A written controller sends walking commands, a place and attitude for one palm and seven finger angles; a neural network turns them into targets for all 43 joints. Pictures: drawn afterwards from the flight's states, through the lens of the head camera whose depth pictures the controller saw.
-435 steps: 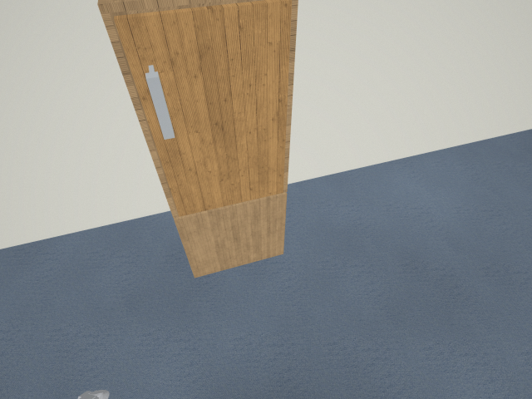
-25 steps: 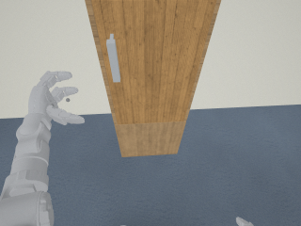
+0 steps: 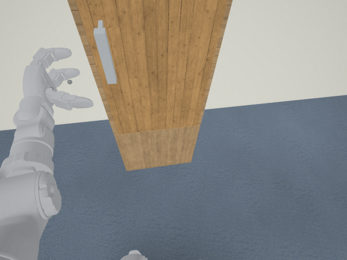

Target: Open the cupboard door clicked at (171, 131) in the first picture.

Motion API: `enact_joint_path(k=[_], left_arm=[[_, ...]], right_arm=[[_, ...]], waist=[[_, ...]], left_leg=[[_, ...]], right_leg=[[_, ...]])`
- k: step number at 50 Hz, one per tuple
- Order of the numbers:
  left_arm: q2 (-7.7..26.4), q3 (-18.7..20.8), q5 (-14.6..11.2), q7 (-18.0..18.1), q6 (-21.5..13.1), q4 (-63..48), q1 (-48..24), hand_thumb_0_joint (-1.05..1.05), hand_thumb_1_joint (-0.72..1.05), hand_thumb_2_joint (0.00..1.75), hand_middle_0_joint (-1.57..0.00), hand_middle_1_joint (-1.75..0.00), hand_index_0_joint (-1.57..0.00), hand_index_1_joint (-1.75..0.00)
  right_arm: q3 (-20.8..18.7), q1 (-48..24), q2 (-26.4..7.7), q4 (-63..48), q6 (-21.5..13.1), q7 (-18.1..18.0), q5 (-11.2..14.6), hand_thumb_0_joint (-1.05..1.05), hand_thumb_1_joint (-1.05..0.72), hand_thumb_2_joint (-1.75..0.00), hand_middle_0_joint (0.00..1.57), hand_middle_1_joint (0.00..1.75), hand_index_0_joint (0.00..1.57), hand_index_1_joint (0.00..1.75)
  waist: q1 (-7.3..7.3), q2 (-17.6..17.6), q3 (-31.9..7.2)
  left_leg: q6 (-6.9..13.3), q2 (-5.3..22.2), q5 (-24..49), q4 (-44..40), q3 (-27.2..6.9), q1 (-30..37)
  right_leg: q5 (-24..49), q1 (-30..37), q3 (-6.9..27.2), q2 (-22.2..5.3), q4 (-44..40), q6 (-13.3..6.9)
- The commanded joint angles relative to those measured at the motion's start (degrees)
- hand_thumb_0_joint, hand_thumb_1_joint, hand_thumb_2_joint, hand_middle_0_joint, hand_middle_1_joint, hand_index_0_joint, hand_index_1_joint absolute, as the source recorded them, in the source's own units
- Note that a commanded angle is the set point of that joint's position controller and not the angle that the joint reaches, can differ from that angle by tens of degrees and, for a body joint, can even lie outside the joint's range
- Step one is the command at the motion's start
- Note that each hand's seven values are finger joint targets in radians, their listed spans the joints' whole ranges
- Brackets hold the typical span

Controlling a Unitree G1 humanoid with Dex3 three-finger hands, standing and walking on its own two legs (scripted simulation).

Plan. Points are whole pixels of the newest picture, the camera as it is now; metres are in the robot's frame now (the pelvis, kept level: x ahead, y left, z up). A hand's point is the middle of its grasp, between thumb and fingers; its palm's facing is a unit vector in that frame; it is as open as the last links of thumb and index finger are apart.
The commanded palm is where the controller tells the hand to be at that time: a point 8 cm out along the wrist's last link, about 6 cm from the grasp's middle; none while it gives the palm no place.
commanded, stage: move the hooked fingers beside the handle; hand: left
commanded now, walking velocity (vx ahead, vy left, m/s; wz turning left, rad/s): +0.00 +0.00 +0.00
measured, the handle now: (106, 53) +0.61 +0.16 +0.12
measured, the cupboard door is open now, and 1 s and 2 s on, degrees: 0 0 0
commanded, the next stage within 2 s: slide the fingers in behind the handle in 1.18 s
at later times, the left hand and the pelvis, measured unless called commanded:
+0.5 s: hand (78, 64) +0.55 +0.21 +0.13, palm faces +0.12 -0.99 +0.01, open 14.0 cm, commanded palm +0.51 +0.26 +0.12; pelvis +0.01 +0.00 -0.01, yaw -2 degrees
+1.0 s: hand (79, 69) +0.54 +0.21 +0.12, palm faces +0.13 -0.99 +0.00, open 14.0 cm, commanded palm +0.52 +0.25 +0.12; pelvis +0.02 +0.00 -0.01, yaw -1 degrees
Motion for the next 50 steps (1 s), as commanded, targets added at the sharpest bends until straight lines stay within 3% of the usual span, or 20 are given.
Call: enact_joint_path(k=[1,3,5,8,10,11,13,17,18,20,21,24,25,30,31,33,39,44,49,50], left_arm=[[16.9,2.3,0.5,0.1,-4.0,-9.8,-28.4,0.0,-0.5,0.3,-0.3,-1.2,-0.3,-1.2],[17.4,2.3,1.1,0.4,-3.9,-9.6,-30.9,0.0,-0.5,0.3,-0.3,-1.2,-0.3,-1.2],[19.0,3.6,1.3,0.7,-3.9,-7.5,-30.3,0.0,-0.5,0.3,-0.3,-1.2,-0.3,-1.2],[20.5,3.4,2.1,0.9,-3.9,-6.2,-33.9,0.0,-0.5,0.3,-0.3,-1.2,-0.3,-1.2],[21.7,4.1,2.6,1.0,-4.3,-6.7,-35.4,0.0,-0.5,0.3,-0.3,-1.2,-0.3,-1.2],[20.7,3.0,2.8,1.0,-4.0,-5.4,-36.3,0.0,-0.5,0.3,-0.3,-1.2,-0.3,-1.2],[23.1,4.5,3.1,1.1,-4.0,-5.0,-37.3,0.0,-0.5,0.3,-0.3,-1.2,-0.3,-1.2],[23.4,4.4,3.7,1.0,-3.6,-3.5,-38.3,0.0,-0.5,0.3,-0.3,-1.2,-0.3,-1.2],[24.3,5.4,3.9,0.9,-3.4,-2.9,-36.2,0.0,-0.5,0.3,-0.3,-1.2,-0.3,-1.2],[22.0,4.0,3.6,0.3,-2.9,-2.5,-34.4,0.0,-0.5,0.3,-0.3,-1.2,-0.3,-1.2],[23.9,6.0,3.7,0.2,-2.9,-3.0,-32.3,0.0,-0.5,0.3,-0.3,-1.2,-0.3,-1.2],[22.9,5.2,3.3,-0.3,-2.9,-6.3,-32.4,0.0,-0.5,0.3,-0.3,-1.2,-0.3,-1.2],[23.7,6.5,2.9,-0.2,-3.2,-6.9,-31.4,0.0,-0.5,0.3,-0.3,-1.2,-0.3,-1.2],[20.0,3.9,2.2,0.1,-3.9,-10.5,-34.1,0.0,-0.5,0.3,-0.3,-1.2,-0.3,-1.2],[19.2,3.3,2.4,0.2,-4.0,-11.0,-34.3,0.0,-0.5,0.3,-0.3,-1.2,-0.3,-1.2],[18.7,3.2,2.3,0.7,-4.0,-10.4,-35.6,0.0,-0.5,0.3,-0.3,-1.2,-0.3,-1.2],[16.8,1.8,3.0,1.6,-3.6,-8.6,-34.5,0.0,-0.5,0.3,-0.3,-1.2,-0.3,-1.2],[19.5,3.7,3.4,2.2,-2.6,-5.1,-33.3,0.0,-0.5,0.3,-0.3,-1.2,-0.3,-1.2],[18.0,1.5,3.7,2.6,-4.1,-6.8,-38.2,0.0,-0.5,0.3,-0.3,-1.2,-0.3,-1.2],[18.6,2.5,3.5,2.7,-4.7,-7.3,-38.0,0.0,-0.5,0.3,-0.3,-1.2,-0.3,-1.2]], right_arm=[[-3.4,6.4,-9.7,-4.2,-0.4,-0.4,-0.4,0.0,-0.9,-0.9,0.2,0.3,0.2,0.3],[-3.4,7.2,-9.7,-3.8,-0.1,-0.2,-0.6,0.0,-0.9,-0.9,0.2,0.3,0.2,0.3],[-3.4,8.2,-10.0,-3.8,0.4,-0.1,-0.8,0.0,-0.9,-0.9,0.2,0.3,0.2,0.3],[-3.3,9.2,-10.2,-3.5,0.8,0.0,-0.9,0.0,-0.9,-0.9,0.2,0.3,0.2,0.3],[-3.3,10.1,-10.4,-3.7,1.0,0.0,-1.2,0.0,-0.9,-0.9,0.2,0.3,0.2,0.3],[-3.3,10.0,-10.2,-3.5,1.1,0.0,-1.2,0.0,-0.9,-0.9,0.2,0.3,0.2,0.3],[-3.3,11.1,-10.5,-3.3,1.3,0.1,-1.4,0.0,-0.9,-0.9,0.2,0.3,0.2,0.3],[-3.3,12.6,-10.6,-3.2,1.8,0.5,-1.8,0.0,-0.9,-0.9,0.2,0.3,0.2,0.3],[-3.3,12.9,-10.6,-3.4,2.0,0.6,-1.9,0.0,-0.9,-0.9,0.2,0.3,0.2,0.3],[-3.2,13.3,-10.4,-3.9,2.4,0.8,-2.0,0.0,-0.9,-0.9,0.2,0.3,0.2,0.3],[-3.4,13.4,-10.6,-4.3,2.6,0.9,-1.9,0.0,-0.9,-0.9,0.2,0.3,0.2,0.3],[-3.6,13.1,-10.3,-5.1,3.2,1.1,-1.8,0.0,-0.9,-0.9,0.2,0.3,0.2,0.3],[-3.7,13.4,-10.4,-5.1,3.4,1.1,-1.9,0.0,-0.9,-0.9,0.2,0.3,0.2,0.3],[-3.9,12.7,-10.0,-4.6,3.9,1.1,-1.7,0.0,-0.9,-0.9,0.2,0.3,0.2,0.3],[-4.0,12.4,-9.9,-4.4,3.9,1.1,-1.6,0.0,-0.9,-0.9,0.2,0.3,0.2,0.3],[-4.1,12.5,-10.0,-3.6,3.8,1.2,-1.7,0.0,-0.9,-0.9,0.2,0.3,0.2,0.3],[-3.9,11.7,-9.8,-3.6,3.6,1.4,-1.8,0.0,-0.9,-0.9,0.2,0.3,0.2,0.3],[-3.5,11.4,-10.1,-4.3,3.7,1.4,-1.7,0.0,-0.9,-0.9,0.2,0.3,0.2,0.3],[-3.4,11.3,-10.0,-4.5,3.4,1.4,-1.8,0.0,-0.9,-0.9,0.2,0.3,0.2,0.3],[-3.5,11.5,-10.1,-4.6,3.3,1.4,-1.9,0.0,-0.9,-0.9,0.2,0.3,0.2,0.3]], waist=[[-1.14,3.3,-22.1],[-1.79,4.8,-21.7],[-1.88,2.9,-21.4],[-3.22,3.1,-21.2],[-3.17,4.1,-23.1],[-4.05,5.3,-22.8],[-3.83,5.7,-24.2],[-4.52,6.6,-25.7],[-3.65,5.9,-25.8],[-3.68,6.0,-25.3],[-2.62,5.3,-26.4],[-2.53,6.9,-26.9],[-2.11,6.0,-27.3],[-3.41,7.5,-25.8],[-3.44,9.2,-26.6],[-4.17,8.0,-26.0],[-3.78,8.2,-26.0],[-3.63,5.0,-24.0],[-5.02,6.3,-24.0],[-4.46,7.0,-25.1]], left_leg=[[1.6,-1.4,14.8,-2.4,-4.4,21.4],[1.6,-1.3,14.6,-2.0,-4.4,21.4],[1.8,-1.3,14.9,-1.6,-4.3,19.7],[1.9,-1.2,13.8,-1.2,-4.2,18.2],[1.9,-1.3,14.9,-0.6,-4.3,18.9],[1.9,-1.2,15.1,-0.3,-4.2,19.1],[1.9,-1.2,16.3,0.3,-4.2,18.9],[1.9,-1.2,18.4,1.1,-4.1,19.0],[1.9,-1.2,19.0,1.2,-4.0,18.3],[1.9,-1.3,20.2,1.0,-3.8,18.2],[1.8,-1.2,21.1,1.2,-3.6,18.3],[1.8,-1.3,21.6,1.1,-3.3,19.1],[2.0,-1.3,23.0,1.3,-3.3,19.3],[1.9,-1.0,23.4,1.2,-3.8,22.4],[1.6,-0.9,23.8,1.4,-4.0,23.7],[1.5,-0.6,22.8,1.5,-4.7,24.5],[1.3,-0.7,23.6,1.8,-5.2,24.3],[1.5,-0.9,21.6,1.7,-4.6,20.2],[1.4,-0.7,18.6,1.8,-5.1,20.7],[1.4,-0.7,19.4,2.1,-5.3,21.6]], right_leg=[[18.7,-2.2,2.8,1.1,-5.4,1.2],[18.3,-3.6,2.8,1.1,-5.3,1.3],[19.0,-2.7,3.0,1.4,-5.3,1.3],[18.8,-3.4,3.3,1.3,-5.2,1.6],[19.1,-3.6,3.3,1.4,-4.8,1.4],[19.5,-4.6,3.4,1.4,-4.9,1.6],[20.7,-4.1,3.6,1.5,-4.5,1.7],[22.7,-4.3,3.5,1.6,-4.1,1.7],[23.5,-3.5,3.4,1.7,-4.0,1.7],[25.0,-2.8,3.1,1.8,-3.8,1.5],[26.0,-2.1,3.1,1.9,-3.5,1.6],[26.6,-1.8,3.0,2.1,-3.6,1.6],[28.1,-0.8,3.0,2.1,-3.4,1.4],[26.4,-3.7,2.5,2.4,-3.8,1.2],[25.7,-5.0,2.4,2.4,-3.7,1.2],[23.7,-6.7,2.1,2.5,-3.9,1.2],[23.4,-7.2,1.9,2.3,-3.1,1.0],[23.8,-5.7,2.2,2.0,-2.9,1.2],[20.5,-7.8,2.3,2.0,-2.9,1.3],[20.5,-7.7,2.3,2.1,-2.7,1.0]])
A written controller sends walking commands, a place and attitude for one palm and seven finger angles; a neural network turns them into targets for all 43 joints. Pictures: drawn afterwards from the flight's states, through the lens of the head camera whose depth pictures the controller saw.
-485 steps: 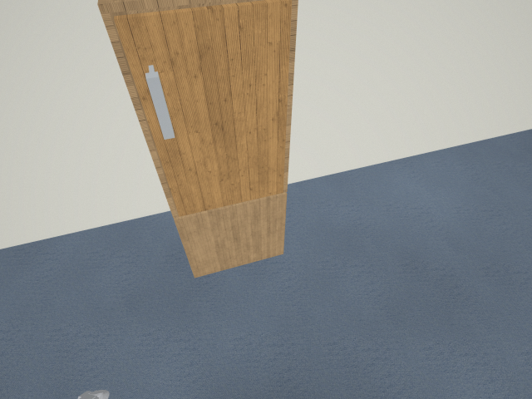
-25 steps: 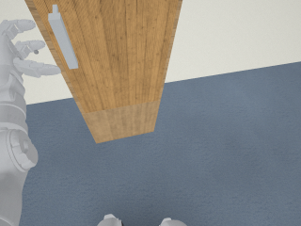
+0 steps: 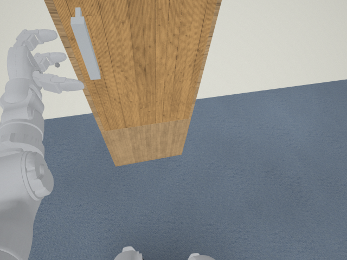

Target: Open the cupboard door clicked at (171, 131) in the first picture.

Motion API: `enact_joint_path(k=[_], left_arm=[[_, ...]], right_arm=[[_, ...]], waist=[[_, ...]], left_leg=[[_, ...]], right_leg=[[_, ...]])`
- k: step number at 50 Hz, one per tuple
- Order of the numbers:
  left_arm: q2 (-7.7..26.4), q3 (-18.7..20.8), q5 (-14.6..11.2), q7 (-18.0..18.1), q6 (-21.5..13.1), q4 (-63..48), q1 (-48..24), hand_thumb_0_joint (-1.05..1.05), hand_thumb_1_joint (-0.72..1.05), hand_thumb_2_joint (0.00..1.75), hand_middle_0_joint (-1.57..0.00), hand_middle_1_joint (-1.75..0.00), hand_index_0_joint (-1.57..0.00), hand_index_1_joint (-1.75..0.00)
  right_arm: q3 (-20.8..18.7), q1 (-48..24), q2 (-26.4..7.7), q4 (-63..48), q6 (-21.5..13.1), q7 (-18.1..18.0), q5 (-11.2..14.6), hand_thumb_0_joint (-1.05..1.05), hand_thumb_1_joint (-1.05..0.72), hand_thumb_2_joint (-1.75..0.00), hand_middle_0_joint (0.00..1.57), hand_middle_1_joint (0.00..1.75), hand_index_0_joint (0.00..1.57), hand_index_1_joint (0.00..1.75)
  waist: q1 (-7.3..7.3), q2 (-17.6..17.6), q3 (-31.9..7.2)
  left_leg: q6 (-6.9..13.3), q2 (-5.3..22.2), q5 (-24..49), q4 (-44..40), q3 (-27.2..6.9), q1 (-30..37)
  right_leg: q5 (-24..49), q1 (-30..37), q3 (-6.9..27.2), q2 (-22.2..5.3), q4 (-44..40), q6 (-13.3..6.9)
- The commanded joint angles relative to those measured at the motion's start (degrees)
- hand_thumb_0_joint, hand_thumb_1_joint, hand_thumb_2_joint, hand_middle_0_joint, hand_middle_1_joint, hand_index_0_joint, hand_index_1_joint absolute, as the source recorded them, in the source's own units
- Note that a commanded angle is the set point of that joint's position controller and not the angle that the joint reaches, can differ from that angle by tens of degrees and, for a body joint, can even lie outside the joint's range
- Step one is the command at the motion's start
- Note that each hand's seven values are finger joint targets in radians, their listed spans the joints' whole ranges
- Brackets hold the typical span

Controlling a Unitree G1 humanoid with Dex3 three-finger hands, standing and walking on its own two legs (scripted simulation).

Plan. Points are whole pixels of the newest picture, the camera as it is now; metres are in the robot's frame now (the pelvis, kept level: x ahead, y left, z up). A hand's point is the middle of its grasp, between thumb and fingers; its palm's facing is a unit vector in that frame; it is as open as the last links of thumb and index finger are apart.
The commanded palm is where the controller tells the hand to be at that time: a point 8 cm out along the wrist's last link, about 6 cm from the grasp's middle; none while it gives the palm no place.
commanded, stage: move the hooked fingers beside the handle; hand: left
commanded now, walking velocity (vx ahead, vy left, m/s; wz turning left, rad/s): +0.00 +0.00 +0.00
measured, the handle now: (87, 45) +0.59 +0.16 +0.13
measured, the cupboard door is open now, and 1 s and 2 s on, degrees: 0 0 0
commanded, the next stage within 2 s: slide the fingers in behind the handle in 0.18 s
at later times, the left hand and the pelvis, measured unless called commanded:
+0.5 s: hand (61, 62) +0.53 +0.21 +0.13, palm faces +0.13 -0.99 +0.02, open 14.0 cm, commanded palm +0.50 +0.24 +0.12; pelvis +0.00 +0.00 +0.00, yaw -1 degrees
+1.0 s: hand (80, 62) +0.53 +0.17 +0.13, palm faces +0.14 -0.99 +0.01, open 14.0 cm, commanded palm +0.51 +0.21 +0.12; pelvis -0.01 +0.00 +0.00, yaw +0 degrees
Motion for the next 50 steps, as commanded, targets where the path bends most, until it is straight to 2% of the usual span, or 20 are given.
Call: enact_joint_path(k=[1,4,8,10,12,14,15,16,19,21,26,28,29,32,35,37,41,43,46,50], left_arm=[[14.8,1.0,-0.7,0.0,-5.3,-13.9,-29.4,0.0,-0.5,0.3,-0.3,-1.2,-0.3,-1.2],[14.9,0.6,-0.4,-0.4,-4.6,-11.5,-29.4,0.0,-0.5,0.3,-0.3,-1.2,-0.3,-1.2],[18.3,1.4,0.2,-0.5,-3.4,-8.5,-31.4,0.0,-0.5,0.3,-0.3,-1.2,-0.3,-1.2],[18.9,1.5,0.4,-0.3,-4.2,-10.8,-33.9,0.0,-0.5,0.3,-0.3,-1.2,-0.3,-1.2],[21.7,3.8,0.5,-0.4,-5.3,-12.1,-33.2,0.0,-0.5,0.3,-0.3,-1.2,-0.3,-1.2],[20.0,3.0,0.3,-1.0,-5.7,-12.7,-31.3,0.0,-0.5,0.3,-0.3,-1.2,-0.3,-1.2],[17.8,2.0,-0.2,-1.4,-5.6,-12.9,-30.2,0.0,-0.5,0.3,-0.3,-1.2,-0.3,-1.2],[18.2,2.6,-0.4,-1.7,-5.1,-12.3,-28.4,0.0,-0.5,0.3,-0.3,-1.2,-0.3,-1.2],[14.1,0.1,-1.2,-2.1,-2.9,-11.9,-27.5,0.0,-0.5,0.3,-0.3,-1.2,-0.3,-1.2],[16.3,2.0,-1.5,-1.4,-2.6,-13.4,-28.1,0.0,-0.5,0.3,-0.3,-1.2,-0.3,-1.2],[13.3,1.3,-0.9,1.0,-4.9,-19.2,-27.8,0.0,-0.5,0.3,-0.3,-1.2,-0.3,-1.2],[11.2,0.5,-1.1,1.5,-4.5,-17.3,-26.0,0.0,-0.5,0.3,-0.3,-1.2,-0.3,-1.2],[12.1,1.3,-0.9,1.7,-4.2,-15.9,-25.0,0.0,-0.5,0.3,-0.3,-1.2,-0.3,-1.2],[9.9,-0.6,-0.5,2.4,-3.8,-17.2,-27.1,0.0,-0.5,0.3,-0.3,-1.2,-0.3,-1.2],[9.8,-0.1,-0.6,3.4,-4.2,-15.9,-27.3,0.0,-0.5,0.3,-0.3,-1.2,-0.3,-1.2],[8.2,-1.6,-0.2,3.8,-4.6,-15.8,-29.9,0.0,-0.5,0.3,-0.3,-1.2,-0.3,-1.2],[8.2,-1.4,0.2,4.9,-5.1,-14.0,-30.8,0.0,-0.5,0.3,-0.3,-1.2,-0.3,-1.2],[5.6,-3.9,0.6,5.1,-4.9,-13.3,-32.1,0.0,-0.5,0.3,-0.3,-1.2,-0.3,-1.2],[7.5,-1.7,0.2,6.1,-4.9,-12.0,-32.4,0.0,-0.5,0.3,-0.3,-1.2,-0.3,-1.2],[7.6,-2.0,1.1,7.0,-5.6,-13.3,-34.4,0.0,-0.5,0.3,-0.3,-1.2,-0.3,-1.2]], right_arm=[[-3.8,10.6,-10.6,-1.4,-0.7,-0.7,-0.3,0.0,-0.9,-0.9,0.2,0.3,0.2,0.3],[-3.6,10.9,-10.7,-1.0,-0.8,-0.8,-0.2,0.0,-0.9,-0.9,0.2,0.3,0.2,0.3],[-3.2,11.6,-11.3,-0.8,-0.8,-1.3,-0.1,0.0,-0.9,-0.9,0.2,0.3,0.2,0.3],[-3.2,12.2,-11.2,-0.8,-1.0,-1.4,-0.4,0.0,-0.9,-0.9,0.2,0.3,0.2,0.3],[-3.4,12.9,-11.3,-0.7,-1.2,-1.3,-0.7,0.0,-0.9,-0.9,0.2,0.3,0.2,0.3],[-3.5,12.9,-11.0,-0.8,-1.2,-1.0,-0.7,0.0,-0.9,-0.9,0.2,0.3,0.2,0.3],[-3.5,13.2,-10.9,-0.8,-1.0,-0.8,-0.8,0.0,-0.9,-0.9,0.2,0.3,0.2,0.3],[-3.7,13.3,-11.0,-0.7,-0.9,-0.8,-0.7,0.0,-0.9,-0.9,0.2,0.3,0.2,0.3],[-3.9,13.2,-10.9,-0.8,-0.4,-0.6,-0.4,0.0,-0.9,-0.9,0.2,0.3,0.2,0.3],[-4.0,13.3,-11.2,-0.8,-0.2,-0.7,-0.5,0.0,-0.9,-0.9,0.2,0.3,0.2,0.3],[-4.4,12.9,-10.3,-0.9,-0.5,0.1,-0.9,0.0,-0.9,-0.9,0.2,0.3,0.2,0.3],[-4.4,12.4,-10.2,-0.8,-0.5,0.5,-0.9,0.0,-0.9,-0.9,0.2,0.3,0.2,0.3],[-4.4,12.6,-10.4,-0.9,-0.4,0.4,-0.9,0.0,-0.9,-0.9,0.2,0.3,0.2,0.3],[-4.3,11.8,-10.1,-1.1,-0.4,0.6,-0.8,0.0,-0.9,-0.9,0.2,0.3,0.2,0.3],[-4.2,11.5,-10.0,-1.0,-0.6,0.4,-0.8,0.0,-0.9,-0.9,0.2,0.3,0.2,0.3],[-4.1,11.0,-9.7,-0.6,-0.9,0.6,-0.8,0.0,-0.9,-0.9,0.2,0.3,0.2,0.3],[-4.1,10.8,-9.8,-0.4,-1.4,0.5,-0.9,0.0,-0.9,-0.9,0.2,0.3,0.2,0.3],[-4.0,10.4,-9.7,-0.3,-1.6,0.6,-0.9,0.0,-0.9,-0.9,0.2,0.3,0.2,0.3],[-4.0,10.9,-10.1,-0.1,-2.0,0.6,-1.1,0.0,-0.9,-0.9,0.2,0.3,0.2,0.3],[-3.9,11.3,-9.8,0.0,-2.2,0.7,-1.5,0.0,-0.9,-0.9,0.2,0.3,0.2,0.3]], waist=[[-1.39,6.5,-24.7],[-1.75,5.8,-23.0],[-2.85,4.9,-20.1],[-3.12,6.7,-22.0],[-2.18,8.2,-26.8],[-1.49,9.9,-27.4],[-1.66,9.9,-27.8],[-1.16,8.6,-27.8],[-1.76,7.1,-24.2],[-1.34,7.0,-24.6],[-0.53,9.9,-27.0],[-0.67,7.7,-24.6],[-0.31,5.7,-24.0],[-0.76,7.6,-24.0],[-1.18,4.2,-22.6],[-1.71,6.2,-22.1],[-1.87,5.3,-22.9],[-2.78,6.1,-21.9],[-2.3,4.0,-23.2],[-2.45,5.7,-24.6]], left_leg=[[1.3,-1.5,22.5,-1.8,-4.9,28.1],[1.4,-1.5,20.5,-1.8,-4.8,26.0],[1.8,-1.5,16.3,-2.0,-4.5,21.7],[1.8,-1.6,17.5,-1.6,-4.7,23.1],[1.6,-1.4,19.9,-1.0,-4.9,25.1],[1.3,-1.4,22.1,-0.9,-4.8,26.6],[1.4,-1.5,23.5,-0.8,-4.8,27.5],[1.4,-1.4,24.0,-0.8,-4.7,27.3],[1.5,-1.4,21.9,-1.6,-4.5,26.2],[1.6,-1.4,22.2,-1.9,-4.4,26.1],[1.1,-1.3,27.1,-1.4,-4.7,30.4],[1.2,-1.4,25.3,-1.6,-4.4,28.9],[1.2,-1.4,24.3,-1.9,-4.6,27.5],[1.2,-1.6,24.4,-1.8,-4.4,28.4],[1.4,-1.7,22.9,-1.9,-4.4,26.5],[1.2,-1.7,22.0,-1.7,-4.4,27.1],[1.1,-1.7,21.0,-1.5,-4.8,27.0],[1.0,-1.6,19.1,-1.5,-4.9,26.7],[1.2,-1.9,18.7,-1.4,-4.9,25.3],[1.4,-2.1,19.8,-0.7,-4.7,25.1]], right_leg=[[22.5,-2.1,2.4,1.3,-4.8,1.0],[21.3,-2.3,2.3,1.3,-5.0,1.1],[18.9,-2.8,2.9,1.0,-5.6,1.4],[19.3,-2.9,3.0,1.1,-5.3,1.3],[20.7,-1.9,2.9,1.2,-4.7,1.3],[22.3,-1.6,2.6,1.5,-4.4,1.1],[23.4,-1.6,2.4,1.6,-4.3,0.9],[23.9,-1.2,2.2,1.8,-4.3,1.0],[22.6,-2.1,1.8,1.9,-5.4,1.2],[23.0,-1.3,2.0,1.8,-5.5,1.1],[25.2,-1.8,1.6,2.1,-4.5,0.8],[24.4,-2.0,1.5,2.1,-4.8,0.8],[24.0,-1.1,1.4,2.0,-4.7,0.8],[24.2,-2.1,1.6,1.8,-4.6,0.8],[23.8,-1.2,1.8,1.7,-4.8,0.9],[23.0,-2.9,1.9,1.6,-4.7,1.0],[21.6,-3.5,2.0,1.4,-4.2,0.9],[19.5,-5.3,1.9,1.3,-4.5,1.0],[19.9,-3.7,2.1,1.3,-4.3,1.0],[21.6,-2.9,2.4,1.2,-3.7,1.0]])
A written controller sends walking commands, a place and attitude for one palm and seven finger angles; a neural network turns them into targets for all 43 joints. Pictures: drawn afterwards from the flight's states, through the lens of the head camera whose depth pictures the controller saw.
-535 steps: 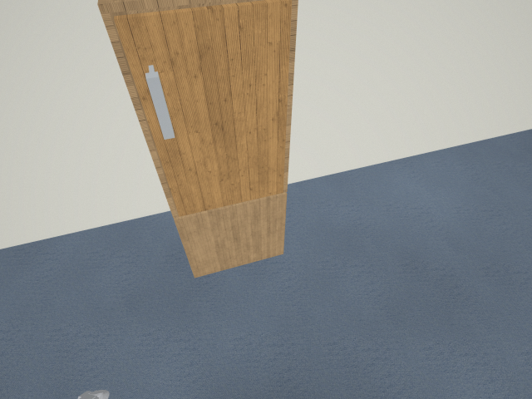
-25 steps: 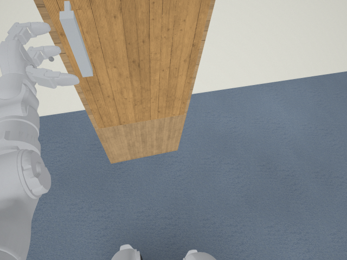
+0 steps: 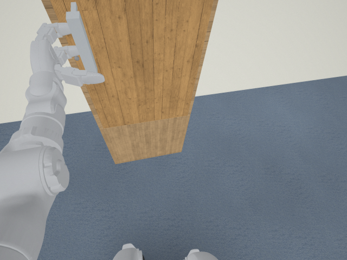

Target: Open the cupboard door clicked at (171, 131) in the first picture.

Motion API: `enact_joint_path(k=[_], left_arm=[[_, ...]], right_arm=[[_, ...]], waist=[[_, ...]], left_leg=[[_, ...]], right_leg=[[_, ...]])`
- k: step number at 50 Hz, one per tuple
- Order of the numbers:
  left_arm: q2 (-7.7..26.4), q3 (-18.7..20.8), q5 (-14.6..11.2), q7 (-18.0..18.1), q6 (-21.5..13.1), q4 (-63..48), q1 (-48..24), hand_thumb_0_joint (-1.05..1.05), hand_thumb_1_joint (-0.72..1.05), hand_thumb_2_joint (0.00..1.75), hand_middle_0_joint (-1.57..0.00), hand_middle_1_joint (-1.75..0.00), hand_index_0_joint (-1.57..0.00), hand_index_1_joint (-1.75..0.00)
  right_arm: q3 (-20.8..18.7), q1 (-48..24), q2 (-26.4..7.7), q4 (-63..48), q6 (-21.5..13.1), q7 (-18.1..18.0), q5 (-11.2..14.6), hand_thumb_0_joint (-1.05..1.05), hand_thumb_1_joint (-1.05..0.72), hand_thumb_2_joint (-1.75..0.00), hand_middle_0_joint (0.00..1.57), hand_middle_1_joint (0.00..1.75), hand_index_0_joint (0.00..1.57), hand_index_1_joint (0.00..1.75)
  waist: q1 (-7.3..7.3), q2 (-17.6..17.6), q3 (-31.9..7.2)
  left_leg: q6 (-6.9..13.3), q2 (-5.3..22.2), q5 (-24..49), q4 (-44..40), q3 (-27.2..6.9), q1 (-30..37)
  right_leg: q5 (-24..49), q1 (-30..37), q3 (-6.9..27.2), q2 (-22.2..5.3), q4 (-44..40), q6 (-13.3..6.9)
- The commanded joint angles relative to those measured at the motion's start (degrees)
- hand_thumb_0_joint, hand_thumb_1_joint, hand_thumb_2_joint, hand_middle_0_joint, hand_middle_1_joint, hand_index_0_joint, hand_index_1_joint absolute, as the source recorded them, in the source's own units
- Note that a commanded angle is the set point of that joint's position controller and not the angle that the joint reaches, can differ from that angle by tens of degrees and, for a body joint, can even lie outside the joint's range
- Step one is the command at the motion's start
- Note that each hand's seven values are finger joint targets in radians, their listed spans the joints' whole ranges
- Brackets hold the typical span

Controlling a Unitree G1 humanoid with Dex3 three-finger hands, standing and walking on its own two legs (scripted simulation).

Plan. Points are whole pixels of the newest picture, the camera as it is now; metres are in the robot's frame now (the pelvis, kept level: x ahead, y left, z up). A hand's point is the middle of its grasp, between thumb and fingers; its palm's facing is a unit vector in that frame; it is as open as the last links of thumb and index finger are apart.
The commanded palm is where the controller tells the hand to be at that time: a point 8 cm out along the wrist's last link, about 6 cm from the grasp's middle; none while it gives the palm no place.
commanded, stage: slide the fingers in behind the handle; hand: left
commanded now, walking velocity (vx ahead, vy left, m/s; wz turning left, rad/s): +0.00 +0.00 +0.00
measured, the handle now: (83, 41) +0.60 +0.16 +0.13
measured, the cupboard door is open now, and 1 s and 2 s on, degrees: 0 0 2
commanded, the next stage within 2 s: close the thumb around the handle in 0.88 s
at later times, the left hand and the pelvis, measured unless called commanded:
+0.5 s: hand (91, 56) +0.55 +0.14 +0.13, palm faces +0.14 -0.99 +0.01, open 14.0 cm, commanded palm +0.52 +0.18 +0.13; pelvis +0.01 -0.01 +0.00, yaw +0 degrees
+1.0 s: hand (88, 56) +0.54 +0.14 +0.13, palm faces +0.14 -0.99 +0.01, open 14.0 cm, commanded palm +0.51 +0.18 +0.13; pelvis +0.01 -0.01 +0.00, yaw +0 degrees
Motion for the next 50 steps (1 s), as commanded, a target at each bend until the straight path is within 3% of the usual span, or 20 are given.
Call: enact_joint_path(k=[1,3,4,7,9,11,15,18,22,25,27,31,35,36,39,41,43,45,47,50], left_arm=[[12.9,0.5,0.5,0.7,-4.4,-13.1,-30.1,0.0,-0.5,0.3,-0.3,-1.2,-0.3,-1.2],[14.4,1.9,0.4,1.0,-4.1,-12.1,-29.4,0.0,-0.5,0.3,-0.3,-1.2,-0.3,-1.2],[14.2,1.1,0.6,1.0,-3.9,-11.7,-29.5,0.0,-0.5,0.3,-0.3,-1.2,-0.3,-1.2],[12.7,0.6,0.6,1.2,-4.7,-14.8,-29.6,0.0,-0.5,0.3,-0.3,-1.2,-0.3,-1.2],[13.0,1.3,0.3,1.4,-4.3,-13.8,-28.8,0.0,-0.5,0.3,-0.3,-1.2,-0.3,-1.2],[12.6,0.9,0.3,1.6,-3.7,-12.4,-28.9,0.0,-0.5,0.3,-0.3,-1.2,-0.3,-1.2],[13.7,2.3,0.3,2.1,-4.5,-16.0,-29.0,0.0,-0.5,0.3,-0.3,-1.2,-0.3,-1.2],[11.1,0.7,0.5,2.1,-4.5,-15.0,-26.8,0.0,-0.5,0.3,-0.3,-1.2,-0.3,-1.2],[11.9,1.1,0.3,2.2,-3.3,-12.9,-27.6,0.0,-0.5,0.3,-0.3,-1.2,-0.3,-1.2],[9.9,-0.1,0.3,2.9,-4.7,-16.8,-30.3,0.0,-0.5,0.3,-0.3,-1.2,-0.3,-1.2],[8.0,-1.1,0.4,3.4,-5.0,-15.5,-29.7,0.0,-0.5,0.3,-0.3,-1.2,-0.3,-1.2],[12.4,2.1,1.0,3.9,-4.1,-12.7,-27.9,0.0,-0.5,0.3,-0.3,-1.2,-0.3,-1.2],[10.2,0.5,1.0,3.8,-5.2,-17.3,-29.6,0.0,-0.5,0.3,-0.3,-1.2,-0.3,-1.2],[10.3,0.9,0.9,3.7,-5.5,-16.8,-28.0,0.0,-0.5,0.3,-0.3,-1.2,-0.3,-1.2],[8.8,-0.1,0.3,2.8,-4.4,-13.7,-25.8,0.0,-0.5,0.3,-0.3,-1.2,-0.3,-1.2],[11.0,1.3,0.2,2.7,-4.3,-14.9,-27.2,0.0,-0.5,0.3,-0.3,-1.2,-0.3,-1.2],[9.1,0.1,0.0,2.4,-4.7,-17.6,-27.2,0.0,-0.5,0.3,-0.3,-1.2,-0.3,-1.2],[7.0,-1.2,-0.4,2.4,-5.3,-17.6,-27.6,0.0,-0.5,0.3,-0.3,-1.2,-0.3,-1.2],[7.8,-0.3,-0.6,2.4,-5.1,-16.5,-25.2,0.0,-0.5,0.3,-0.3,-1.2,-0.3,-1.2],[5.2,-2.6,-0.5,2.5,-4.8,-16.1,-26.6,0.0,-0.44,0.32,-0.3,-1.21,-0.3,-1.21]], right_arm=[[-3.6,11.0,-10.0,-1.7,-0.6,-0.4,-0.4,0.0,-0.9,-0.9,0.2,0.3,0.2,0.3],[-3.5,11.3,-10.3,-1.7,-0.6,-0.4,-0.4,0.0,-0.9,-0.9,0.2,0.3,0.2,0.3],[-3.4,11.3,-10.2,-1.8,-0.5,-0.4,-0.3,0.0,-0.9,-0.9,0.2,0.3,0.2,0.3],[-3.7,11.7,-9.8,-2.1,-0.5,-0.1,-0.5,0.0,-0.9,-0.9,0.2,0.3,0.2,0.3],[-3.8,12.0,-10.0,-1.7,-0.4,-0.1,-0.5,0.0,-0.9,-0.9,0.2,0.3,0.2,0.3],[-3.6,12.3,-10.0,-1.5,-0.3,-0.1,-0.4,0.0,-0.9,-0.9,0.2,0.3,0.2,0.3],[-3.9,12.9,-9.9,-1.8,-0.3,0.1,-0.8,0.0,-0.9,-0.9,0.2,0.3,0.2,0.3],[-4.0,12.5,-9.6,-1.7,-0.3,0.4,-0.6,0.0,-0.9,-0.9,0.2,0.3,0.2,0.3],[-3.9,12.7,-9.8,-1.4,0.0,0.2,-0.4,0.0,-0.9,-0.9,0.2,0.3,0.2,0.3],[-4.2,12.8,-9.5,-1.4,-0.3,0.4,-0.8,0.0,-0.9,-0.9,0.2,0.3,0.2,0.3],[-4.2,12.6,-9.3,-0.9,-0.5,0.7,-0.8,0.0,-0.9,-0.9,0.2,0.3,0.2,0.3],[-4.0,12.6,-10.0,-1.1,-0.2,0.5,-0.8,0.0,-0.9,-0.9,0.2,0.3,0.2,0.3],[-4.2,12.0,-9.4,-2.0,-0.2,0.6,-0.9,0.0,-0.9,-0.9,0.2,0.3,0.2,0.3],[-4.3,11.9,-9.3,-1.8,-0.2,0.7,-0.8,0.0,-0.9,-0.9,0.2,0.3,0.2,0.3],[-4.2,11.4,-9.5,-1.8,0.1,0.7,-0.4,0.0,-0.9,-0.9,0.2,0.3,0.2,0.3],[-4.3,11.7,-9.8,-1.8,0.2,0.4,-0.3,0.0,-0.9,-0.9,0.2,0.3,0.2,0.3],[-4.3,11.2,-9.3,-2.2,0.1,0.4,-0.3,0.0,-0.9,-0.9,0.2,0.3,0.2,0.3],[-4.4,11.4,-9.0,-1.7,0.1,0.5,-0.4,0.0,-0.9,-0.9,0.2,0.3,0.2,0.3],[-4.5,11.1,-9.3,-1.7,0.2,0.6,-0.3,0.0,-0.9,-0.9,0.2,0.3,0.2,0.3],[-4.5,11.0,-9.2,-1.4,0.1,0.6,-0.3,0.0,-0.9,-0.9,0.2,0.3,0.2,0.3]], waist=[[-1.76,5.0,-25.4],[-1.66,3.2,-24.5],[-2.0,3.5,-23.8],[-1.15,6.6,-27.1],[-1.5,3.8,-25.7],[-1.91,3.5,-23.9],[-0.86,4.9,-26.9],[-1.06,4.5,-25.6],[-1.9,2.0,-22.8],[-1.76,4.9,-26.0],[-2.01,4.9,-25.5],[-1.41,2.1,-25.0],[-1.21,4.9,-27.8],[-0.75,4.8,-28.5],[-1.44,1.3,-24.5],[-1.14,1.6,-25.6],[-0.51,4.6,-27.3],[-1.29,4.0,-26.0],[-0.62,3.3,-25.8],[-1.51,2.6,-24.3]], left_leg=[[1.5,-2.0,19.5,-2.0,-4.0,27.2],[1.7,-2.1,18.4,-2.2,-3.5,24.9],[1.7,-2.2,18.2,-2.4,-3.4,24.3],[1.5,-2.2,21.2,-2.0,-3.5,27.2],[1.7,-2.2,19.9,-2.1,-3.1,25.6],[1.8,-2.4,19.2,-2.6,-2.9,24.0],[1.9,-2.7,21.6,-2.5,-2.6,25.3],[1.8,-2.7,21.7,-2.5,-2.4,25.3],[2.0,-2.8,19.4,-3.0,-2.0,22.7],[1.8,-2.7,22.4,-2.4,-2.7,26.8],[1.5,-2.5,22.7,-2.2,-3.0,27.8],[1.9,-2.9,21.6,-2.4,-2.4,23.9],[1.8,-3.0,25.0,-1.7,-2.3,27.2],[1.6,-2.8,25.5,-1.7,-2.5,27.9],[1.8,-2.9,22.5,-2.3,-2.0,24.8],[1.9,-3.0,22.3,-2.6,-2.0,24.9],[1.7,-3.0,24.4,-2.4,-2.2,27.5],[1.7,-2.9,25.3,-2.0,-2.5,28.5],[1.5,-2.8,24.8,-2.4,-2.5,28.0],[1.6,-2.8,23.3,-2.7,-2.8,28.3]], right_leg=[[22.0,-0.5,2.9,1.3,-5.8,1.4],[22.4,1.1,3.1,1.3,-6.1,1.6],[22.7,1.3,3.3,1.2,-6.3,1.6],[24.6,1.5,3.0,1.4,-5.6,1.3],[24.6,2.2,3.2,1.5,-6.2,1.6],[24.8,2.4,3.2,1.5,-6.5,1.7],[27.9,5.0,3.5,1.4,-6.2,1.4],[28.3,4.2,3.3,1.5,-6.4,1.6],[27.9,4.8,3.8,1.3,-7.3,1.9],[28.3,3.4,3.3,1.4,-6.3,1.4],[27.4,1.6,3.0,1.6,-6.2,1.4],[28.9,4.4,3.7,1.1,-6.1,1.7],[31.6,4.7,3.6,1.2,-5.5,1.5],[31.7,4.7,3.4,1.3,-5.3,1.4],[30.7,5.0,3.5,1.4,-6.4,1.8],[31.3,6.0,3.8,1.2,-6.4,1.9],[31.8,5.5,3.5,1.3,-6.0,1.5],[31.7,4.3,3.3,1.5,-6.1,1.4],[31.0,4.4,3.1,1.5,-6.2,1.4],[28.9,3.0,2.8,1.5,-6.6,1.3]])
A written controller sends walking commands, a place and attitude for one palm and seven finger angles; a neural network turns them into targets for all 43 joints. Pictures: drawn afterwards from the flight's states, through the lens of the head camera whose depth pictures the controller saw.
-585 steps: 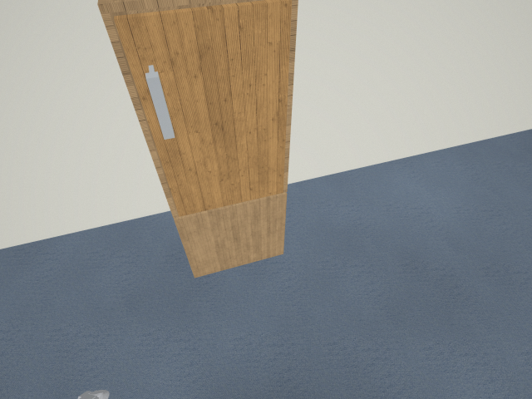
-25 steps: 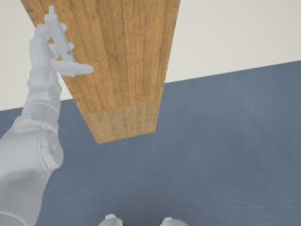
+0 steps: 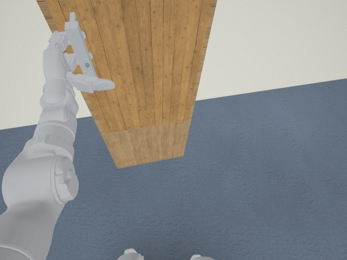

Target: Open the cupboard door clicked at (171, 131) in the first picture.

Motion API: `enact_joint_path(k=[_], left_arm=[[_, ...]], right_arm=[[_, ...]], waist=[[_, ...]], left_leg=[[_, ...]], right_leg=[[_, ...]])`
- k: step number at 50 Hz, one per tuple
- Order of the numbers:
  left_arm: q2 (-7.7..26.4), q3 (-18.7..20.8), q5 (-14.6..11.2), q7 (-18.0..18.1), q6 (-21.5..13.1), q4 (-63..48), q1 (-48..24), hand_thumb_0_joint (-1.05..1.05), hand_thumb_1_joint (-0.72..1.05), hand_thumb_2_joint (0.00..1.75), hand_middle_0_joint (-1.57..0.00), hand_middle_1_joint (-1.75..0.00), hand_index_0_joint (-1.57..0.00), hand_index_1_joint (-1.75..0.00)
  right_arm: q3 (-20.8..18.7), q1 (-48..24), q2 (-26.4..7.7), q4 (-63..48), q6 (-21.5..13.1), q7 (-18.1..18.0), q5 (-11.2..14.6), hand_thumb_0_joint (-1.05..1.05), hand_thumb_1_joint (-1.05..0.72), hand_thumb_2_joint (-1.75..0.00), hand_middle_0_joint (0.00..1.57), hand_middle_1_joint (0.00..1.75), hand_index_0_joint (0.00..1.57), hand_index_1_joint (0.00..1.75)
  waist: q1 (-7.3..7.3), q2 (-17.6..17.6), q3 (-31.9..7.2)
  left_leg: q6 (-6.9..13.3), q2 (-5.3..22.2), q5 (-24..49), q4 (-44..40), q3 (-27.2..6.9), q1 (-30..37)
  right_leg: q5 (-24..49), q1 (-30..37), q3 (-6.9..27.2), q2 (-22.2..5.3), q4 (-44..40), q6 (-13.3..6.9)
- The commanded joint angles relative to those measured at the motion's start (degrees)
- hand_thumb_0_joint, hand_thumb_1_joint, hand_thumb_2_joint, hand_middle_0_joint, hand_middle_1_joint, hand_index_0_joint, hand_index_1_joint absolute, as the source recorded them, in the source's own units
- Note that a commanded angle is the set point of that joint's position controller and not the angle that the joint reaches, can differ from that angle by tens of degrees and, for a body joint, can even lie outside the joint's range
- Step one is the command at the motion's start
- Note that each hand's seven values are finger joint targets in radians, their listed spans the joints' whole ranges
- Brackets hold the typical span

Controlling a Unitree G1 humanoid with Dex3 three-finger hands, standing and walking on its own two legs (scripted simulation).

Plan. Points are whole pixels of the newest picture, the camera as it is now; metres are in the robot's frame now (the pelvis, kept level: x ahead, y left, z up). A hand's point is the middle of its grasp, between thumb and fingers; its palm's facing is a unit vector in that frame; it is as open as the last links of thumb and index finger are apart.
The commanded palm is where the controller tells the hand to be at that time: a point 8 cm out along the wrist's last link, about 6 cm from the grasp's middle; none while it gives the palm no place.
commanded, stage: close the thumb around the handle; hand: left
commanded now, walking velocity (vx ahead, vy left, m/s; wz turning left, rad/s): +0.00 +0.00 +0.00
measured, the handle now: (83, 50) +0.59 +0.17 +0.13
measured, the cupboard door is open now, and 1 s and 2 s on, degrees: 0 2 18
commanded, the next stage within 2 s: pull the door open along its arc in 0.68 s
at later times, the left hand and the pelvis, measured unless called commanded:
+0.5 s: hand (93, 64) +0.53 +0.14 +0.13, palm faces +0.14 -0.99 +0.01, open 7.2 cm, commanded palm +0.50 +0.18 +0.12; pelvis -0.01 +0.00 +0.00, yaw +0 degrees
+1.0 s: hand (94, 66) +0.53 +0.14 +0.13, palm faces +0.14 -0.99 +0.01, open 5.9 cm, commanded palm +0.47 +0.18 +0.12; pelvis +0.00 +0.00 +0.00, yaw -1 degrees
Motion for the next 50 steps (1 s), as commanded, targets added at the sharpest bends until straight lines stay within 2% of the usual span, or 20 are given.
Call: enact_joint_path(k=[1,3,6,7,13,16,18,24,26,28,30,31,34,35,36,38,39,40,44,50], left_arm=[[10.5,-0.9,0.0,-0.2,-3.6,-12.1,-30.2,0.0,-0.39,0.35,-0.31,-1.21,-0.31,-1.21],[10.3,-1.0,0.0,0.4,-3.2,-10.9,-30.8,0.0,-0.28,0.4,-0.32,-1.22,-0.32,-1.22],[10.6,-0.8,0.5,0.8,-4.0,-11.9,-30.9,0.0,-0.11,0.47,-0.33,-1.24,-0.33,-1.24],[8.7,-2.3,0.4,0.7,-3.9,-11.3,-30.7,0.0,-0.05,0.49,-0.33,-1.25,-0.33,-1.25],[12.7,0.3,0.9,1.3,-4.0,-8.9,-32.3,0.0,0.28,0.64,-0.36,-1.28,-0.36,-1.28],[11.7,-0.7,1.0,1.4,-4.5,-10.2,-34.1,0.0,0.45,0.71,-0.37,-1.3,-0.37,-1.3],[13.0,0.1,1.2,1.6,-4.3,-8.5,-34.4,0.0,0.56,0.76,-0.38,-1.31,-0.38,-1.31],[13.3,0.5,1.6,2.2,-4.9,-10.4,-34.2,0.0,0.9,0.9,-0.4,-1.35,-0.4,-1.35],[14.0,1.2,1.8,2.0,-4.7,-9.0,-32.2,0.0,0.9,0.9,-0.4,-1.35,-0.4,-1.35],[12.7,-0.1,1.7,1.8,-4.2,-9.5,-34.2,0.0,0.9,0.9,-0.4,-1.35,-0.4,-1.35],[15.9,2.9,1.3,1.9,-4.4,-10.6,-33.0,0.0,0.9,0.9,-0.4,-1.35,-0.4,-1.35],[14.5,1.7,1.3,1.7,-4.6,-11.8,-32.4,0.0,0.9,0.9,-0.4,-1.35,-0.4,-1.35],[12.7,0.9,1.0,1.4,-4.5,-11.5,-31.1,0.0,0.9,0.9,-0.4,-1.35,-0.4,-1.35],[13.3,1.5,0.8,1.4,-4.4,-10.9,-30.9,0.0,0.9,0.9,-0.4,-1.35,-0.4,-1.35],[16.2,3.6,1.0,1.6,-4.5,-11.3,-30.5,0.0,0.9,0.9,-0.4,-1.35,-0.4,-1.35],[13.6,1.6,1.1,1.2,-4.4,-12.4,-30.1,0.0,0.9,0.9,-0.4,-1.35,-0.4,-1.35],[14.8,2.7,1.0,1.2,-4.5,-12.9,-29.5,0.0,0.9,0.9,-0.4,-1.35,-0.4,-1.35],[12.9,0.6,1.0,1.3,-4.7,-13.2,-32.7,0.0,0.9,0.9,-0.4,-1.35,-0.4,-1.35],[11.0,0.4,0.8,1.3,-4.6,-13.1,-27.2,0.0,0.9,0.9,-0.4,-1.35,-0.4,-1.35],[8.0,0.0,-1.0,0.5,-4.7,-20.0,-17.4,0.0,0.9,0.9,-0.4,-1.35,-0.4,-1.35]], right_arm=[[-3.3,9.1,-9.4,-1.8,-0.6,-0.6,0.0,0.0,-0.9,-0.9,0.2,0.3,0.2,0.3],[-3.1,8.9,-9.5,-1.6,-0.6,-0.7,-0.1,0.0,-0.9,-0.9,0.2,0.3,0.2,0.3],[-3.3,9.0,-9.5,-1.5,-0.8,-0.6,-0.2,0.0,-0.9,-0.9,0.2,0.3,0.2,0.3],[-3.1,8.7,-9.3,-1.8,-0.9,-0.5,-0.3,0.0,-0.9,-0.9,0.2,0.3,0.2,0.3],[-2.9,9.0,-9.9,-1.4,-1.3,-0.8,-0.3,0.0,-0.9,-0.9,0.2,0.3,0.2,0.3],[-2.9,9.2,-9.7,-1.5,-1.5,-0.8,-0.4,0.0,-0.9,-0.9,0.2,0.3,0.2,0.3],[-2.7,9.5,-10.0,-1.3,-1.6,-0.9,-0.5,0.0,-0.9,-0.9,0.2,0.3,0.2,0.3],[-2.9,10.0,-9.9,-1.5,-1.7,-0.6,-0.9,0.0,-0.9,-0.9,0.2,0.3,0.2,0.3],[-2.9,10.3,-10.0,-1.6,-1.4,-0.6,-0.7,0.0,-0.9,-0.9,0.2,0.3,0.2,0.3],[-2.9,10.3,-10.0,-1.4,-1.4,-0.6,-0.7,0.0,-0.9,-0.9,0.2,0.3,0.2,0.3],[-3.0,10.8,-10.3,-1.6,-1.2,-0.8,-0.8,0.0,-0.9,-0.9,0.2,0.3,0.2,0.3],[-3.0,10.5,-9.9,-1.9,-1.2,-0.7,-0.7,0.0,-0.9,-0.9,0.2,0.3,0.2,0.3],[-3.0,10.2,-9.7,-1.8,-1.1,-0.5,-0.6,0.0,-0.9,-0.9,0.2,0.3,0.2,0.3],[-3.1,10.6,-9.9,-1.6,-1.0,-0.6,-0.7,0.0,-0.9,-0.9,0.2,0.3,0.2,0.3],[-3.1,10.5,-10.1,-1.7,-0.9,-0.7,-0.6,0.0,-0.9,-0.9,0.2,0.3,0.2,0.3],[-3.1,10.1,-9.6,-2.1,-0.9,-0.6,-0.5,0.0,-0.9,-0.9,0.2,0.3,0.2,0.3],[-3.2,10.2,-9.7,-2.1,-0.8,-0.6,-0.5,0.0,-0.9,-0.9,0.2,0.3,0.2,0.3],[-3.1,10.2,-9.6,-1.7,-0.7,-0.7,-0.6,0.0,-0.9,-0.9,0.2,0.3,0.2,0.3],[-3.3,9.5,-9.5,-2.3,-0.9,-0.3,-0.5,0.0,-0.9,-0.9,0.2,0.3,0.2,0.3],[-3.7,7.6,-8.8,-4.5,-0.5,0.0,0.1,0.0,-0.9,-0.9,0.2,0.3,0.2,0.3]], waist=[[-2.02,2.5,-23.2],[-2.37,2.0,-21.9],[-2.04,3.3,-24.5],[-2.38,3.3,-23.0],[-2.51,2.0,-22.1],[-3.02,3.6,-23.9],[-3.36,2.2,-22.4],[-2.55,4.0,-25.3],[-2.2,3.1,-25.0],[-3.3,2.9,-23.6],[-2.03,3.1,-25.5],[-1.6,4.2,-27.4],[-1.71,3.6,-25.0],[-2.25,1.4,-24.3],[-1.39,1.8,-25.0],[-1.51,3.2,-25.5],[-1.04,2.7,-25.6],[-2.72,2.9,-24.9],[-0.81,3.6,-25.4],[2.14,2.4,-27.5]], left_leg=[[2.1,-2.7,22.9,-1.0,-3.1,25.4],[2.1,-2.7,21.5,-1.3,-3.3,24.6],[1.9,-2.6,22.5,-1.0,-3.5,26.4],[1.9,-2.7,21.5,-1.2,-3.4,25.8],[2.1,-2.7,18.0,-1.4,-3.5,22.8],[2.1,-2.5,18.9,-1.0,-3.6,24.4],[2.0,-2.4,17.3,-1.2,-3.9,22.8],[1.9,-2.5,19.4,-0.8,-3.6,24.0],[1.9,-2.5,19.6,-0.9,-3.6,23.3],[2.1,-2.5,18.6,-1.0,-3.4,23.0],[2.2,-2.6,20.5,-1.0,-3.3,23.2],[2.0,-2.8,22.1,-1.0,-3.2,24.4],[1.9,-2.6,22.1,-0.9,-3.1,24.4],[2.2,-2.7,21.8,-1.0,-3.0,23.4],[2.2,-2.7,21.9,-1.1,-2.8,22.8],[2.2,-2.9,23.1,-1.1,-2.5,23.8],[2.1,-2.7,23.2,-1.1,-2.6,23.8],[2.2,-2.8,23.6,-0.9,-2.7,24.4],[1.9,-2.7,24.0,-1.2,-2.8,25.7],[2.0,-3.2,28.9,-1.5,-1.7,27.3]], right_leg=[[28.8,0.9,2.5,1.3,-5.1,1.9],[27.0,0.2,2.4,1.2,-5.5,1.9],[26.9,-0.1,2.3,1.2,-4.8,1.7],[26.0,-0.8,2.3,1.2,-5.2,1.8],[23.4,-0.5,2.7,1.0,-5.4,1.9],[23.2,-1.6,2.6,1.0,-5.0,1.9],[21.5,-1.9,2.5,1.1,-5.2,2.0],[23.3,-0.9,2.5,1.2,-4.6,1.9],[23.8,-0.4,2.4,1.2,-4.6,1.8],[23.5,-1.1,2.5,1.3,-5.1,2.0],[25.7,1.4,2.7,1.2,-4.8,1.8],[27.3,2.0,2.8,1.3,-4.5,1.8],[27.0,1.1,2.3,1.5,-4.8,1.8],[27.5,1.7,2.5,1.5,-5.0,1.9],[28.4,2.8,2.8,1.4,-4.9,2.0],[29.9,3.2,2.8,1.3,-4.9,2.0],[29.8,3.6,2.7,1.3,-4.8,1.9],[30.1,2.5,2.8,1.3,-4.9,2.0],[29.1,2.0,2.3,1.4,-4.7,1.7],[36.4,7.7,2.4,1.5,-4.4,1.5]])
